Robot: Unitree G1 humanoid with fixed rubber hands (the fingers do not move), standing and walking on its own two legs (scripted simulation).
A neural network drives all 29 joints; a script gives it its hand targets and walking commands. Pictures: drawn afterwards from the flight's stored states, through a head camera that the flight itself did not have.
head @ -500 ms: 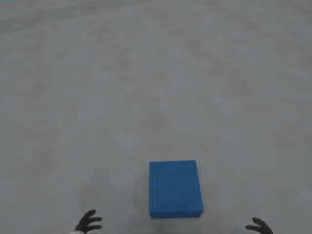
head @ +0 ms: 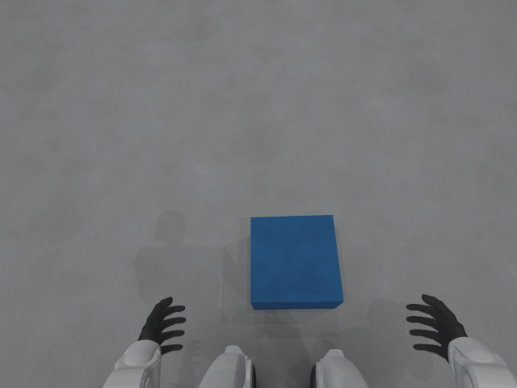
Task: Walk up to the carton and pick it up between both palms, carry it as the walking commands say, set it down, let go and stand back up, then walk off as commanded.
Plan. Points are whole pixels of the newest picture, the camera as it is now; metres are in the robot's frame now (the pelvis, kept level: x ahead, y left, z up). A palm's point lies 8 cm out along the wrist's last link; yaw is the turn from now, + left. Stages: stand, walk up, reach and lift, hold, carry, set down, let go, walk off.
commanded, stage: reach and lift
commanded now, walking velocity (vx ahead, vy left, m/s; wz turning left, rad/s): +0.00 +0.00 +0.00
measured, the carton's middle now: (292, 262) +0.48 -0.04 -0.64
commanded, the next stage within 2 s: none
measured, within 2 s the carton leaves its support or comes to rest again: neither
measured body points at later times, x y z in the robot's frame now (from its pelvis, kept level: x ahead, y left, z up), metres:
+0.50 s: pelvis -0.04 -0.02 -0.03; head +0.17 -0.03 +0.36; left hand +0.33 +0.21 -0.14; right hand +0.35 -0.26 -0.14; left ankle +0.03 +0.12 -0.68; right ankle +0.03 -0.13 -0.68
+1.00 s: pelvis -0.03 -0.02 -0.06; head +0.26 -0.03 +0.28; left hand +0.45 +0.21 -0.16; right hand +0.49 -0.27 -0.16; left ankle +0.03 +0.12 -0.68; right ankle +0.03 -0.13 -0.68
